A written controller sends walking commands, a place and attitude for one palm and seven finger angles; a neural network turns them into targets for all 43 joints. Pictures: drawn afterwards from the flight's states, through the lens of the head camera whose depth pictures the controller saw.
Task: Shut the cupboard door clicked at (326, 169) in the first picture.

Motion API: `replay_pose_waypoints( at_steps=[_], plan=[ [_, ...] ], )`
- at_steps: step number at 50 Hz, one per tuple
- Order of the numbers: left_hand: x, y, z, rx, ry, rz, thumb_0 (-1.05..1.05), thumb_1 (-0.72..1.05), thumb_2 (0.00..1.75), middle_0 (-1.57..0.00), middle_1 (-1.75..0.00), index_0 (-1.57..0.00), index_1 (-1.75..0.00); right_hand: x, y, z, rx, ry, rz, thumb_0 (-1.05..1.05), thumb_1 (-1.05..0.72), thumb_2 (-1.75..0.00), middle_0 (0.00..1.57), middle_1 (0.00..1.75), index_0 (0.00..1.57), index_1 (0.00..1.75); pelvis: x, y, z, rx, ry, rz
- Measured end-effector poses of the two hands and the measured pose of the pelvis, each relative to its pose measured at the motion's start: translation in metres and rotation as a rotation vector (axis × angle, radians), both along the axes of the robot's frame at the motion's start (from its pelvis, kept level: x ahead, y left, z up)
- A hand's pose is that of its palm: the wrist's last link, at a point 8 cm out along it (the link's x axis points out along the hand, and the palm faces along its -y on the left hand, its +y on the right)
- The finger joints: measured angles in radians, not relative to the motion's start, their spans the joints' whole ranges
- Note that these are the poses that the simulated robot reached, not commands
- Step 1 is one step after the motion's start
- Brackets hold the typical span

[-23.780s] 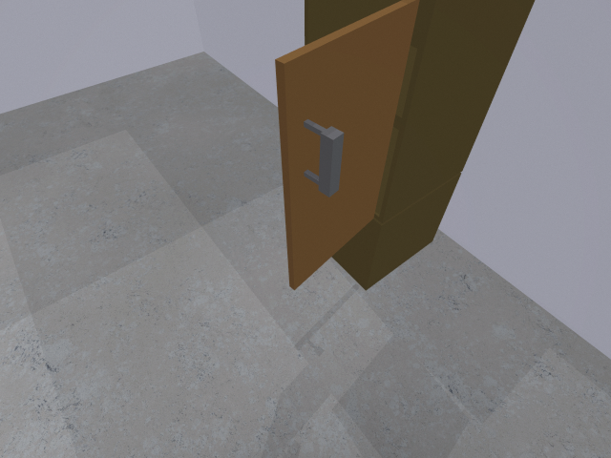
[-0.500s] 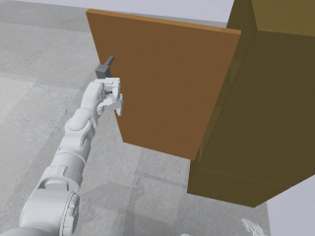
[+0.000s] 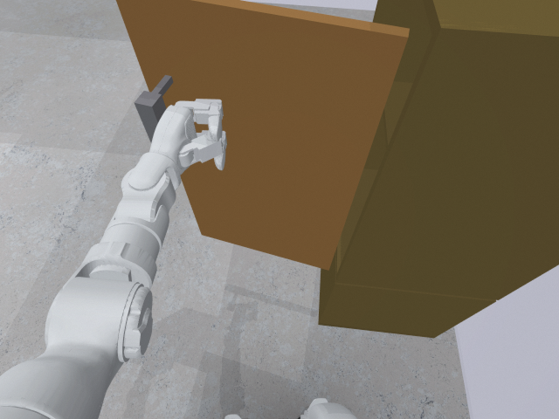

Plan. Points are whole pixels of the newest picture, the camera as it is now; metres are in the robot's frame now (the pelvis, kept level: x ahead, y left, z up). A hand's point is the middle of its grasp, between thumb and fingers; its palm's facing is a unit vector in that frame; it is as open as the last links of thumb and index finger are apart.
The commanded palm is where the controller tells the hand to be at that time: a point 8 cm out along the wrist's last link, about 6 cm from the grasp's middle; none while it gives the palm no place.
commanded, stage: push the door shut along its arc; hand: left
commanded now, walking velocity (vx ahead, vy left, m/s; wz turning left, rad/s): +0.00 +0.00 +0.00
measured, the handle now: (168, 122) +0.53 +0.14 +0.11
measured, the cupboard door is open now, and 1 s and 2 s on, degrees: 80 59 59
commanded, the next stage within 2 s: pull the fist back off the door in 0.66 s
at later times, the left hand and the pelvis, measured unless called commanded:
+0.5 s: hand (234, 130) +0.49 +0.03 +0.12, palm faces -0.42 -0.91 -0.03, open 3.5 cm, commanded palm +0.51 +0.07 +0.11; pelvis +0.00 -0.01 -0.01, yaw +2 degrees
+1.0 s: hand (263, 111) +0.54 -0.01 +0.11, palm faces +0.03 -1.00 +0.03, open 3.2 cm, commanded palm +0.50 +0.04 +0.11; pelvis +0.01 -0.02 -0.02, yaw +0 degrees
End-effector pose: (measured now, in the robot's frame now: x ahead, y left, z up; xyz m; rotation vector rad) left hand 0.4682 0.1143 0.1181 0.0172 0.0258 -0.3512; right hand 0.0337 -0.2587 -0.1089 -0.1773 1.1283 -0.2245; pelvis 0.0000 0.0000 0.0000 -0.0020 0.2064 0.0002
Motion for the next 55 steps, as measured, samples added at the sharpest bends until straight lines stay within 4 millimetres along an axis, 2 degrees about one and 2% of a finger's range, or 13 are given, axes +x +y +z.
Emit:
replay_pose_waypoints(
  at_steps=[11,28,39,45,48,52,55],
  plan=[
    [0.018,-0.006,-0.001,0.016,0.005,-0.036,0.00,0.91,0.92,-1.30,-1.50,-1.30,-1.50,-0.027,-0.014,-0.004,-0.023,0.100,-0.035,0.01,-0.90,-0.90,0.20,0.30,0.20,0.30,0.003,-0.007,-0.003,-0.003,0.037,0.002],
    [0.034,-0.027,0.005,0.040,0.036,-0.094,0.04,1.02,1.01,-1.30,-1.50,-1.30,-1.50,-0.020,-0.027,-0.010,-0.060,0.102,-0.001,0.00,-0.90,-0.90,0.20,0.30,0.20,0.30,-0.004,-0.016,-0.010,-0.006,0.073,0.034],
    [0.052,-0.050,0.006,0.040,0.043,-0.134,0.04,1.03,1.03,-1.30,-1.50,-1.30,-1.50,-0.034,-0.030,-0.019,-0.068,0.155,-0.011,0.00,-0.90,-0.90,0.20,0.30,0.20,0.30,-0.004,-0.019,-0.019,-0.005,0.118,0.037],
    [0.060,-0.061,-0.006,-0.117,0.084,0.191,0.03,0.93,0.96,-1.30,-1.50,-1.33,-1.50,-0.042,-0.021,-0.022,0.005,0.170,-0.005,0.00,-0.90,-0.90,0.20,0.30,0.20,0.30,0.001,-0.020,-0.020,-0.005,0.156,0.019],
    [0.057,-0.067,-0.009,-0.106,0.023,0.339,0.02,0.91,0.94,-1.30,-1.50,-1.32,-1.50,-0.045,-0.013,-0.027,0.055,0.170,0.010,0.00,-0.90,-0.90,0.20,0.30,0.20,0.30,0.005,-0.022,-0.023,0.002,0.172,0.005],
    [0.046,-0.073,-0.010,0.018,-0.107,0.375,0.02,0.91,0.92,-1.30,-1.50,-1.31,-1.50,-0.048,-0.005,-0.036,0.120,0.176,-0.002,0.00,-0.90,-0.90,0.20,0.30,0.20,0.30,0.008,-0.025,-0.026,0.014,0.167,-0.014],
    [0.038,-0.073,-0.016,0.090,-0.086,0.342,0.02,0.91,0.91,-1.30,-1.50,-1.30,-1.50,-0.050,-0.003,-0.037,0.151,0.187,-0.033,0.00,-0.90,-0.90,0.20,0.30,0.20,0.30,0.009,-0.028,-0.022,0.021,0.136,-0.025]
  ],
)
